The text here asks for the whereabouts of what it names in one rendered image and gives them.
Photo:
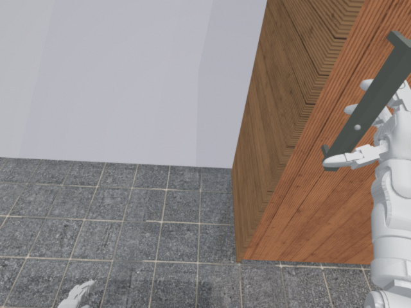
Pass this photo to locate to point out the right robot hand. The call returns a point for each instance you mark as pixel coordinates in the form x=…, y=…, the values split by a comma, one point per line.
x=396, y=129

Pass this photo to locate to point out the handle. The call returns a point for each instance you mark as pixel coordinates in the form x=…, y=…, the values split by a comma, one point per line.
x=388, y=80

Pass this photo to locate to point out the left robot hand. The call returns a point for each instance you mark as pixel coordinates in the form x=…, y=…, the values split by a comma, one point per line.
x=77, y=295

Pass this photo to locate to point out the right robot upper arm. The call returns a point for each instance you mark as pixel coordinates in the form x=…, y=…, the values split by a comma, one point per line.
x=385, y=299

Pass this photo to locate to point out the robot right forearm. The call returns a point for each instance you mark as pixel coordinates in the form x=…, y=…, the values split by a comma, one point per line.
x=391, y=227

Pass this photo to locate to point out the wardrobe door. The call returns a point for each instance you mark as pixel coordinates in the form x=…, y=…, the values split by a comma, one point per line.
x=325, y=216

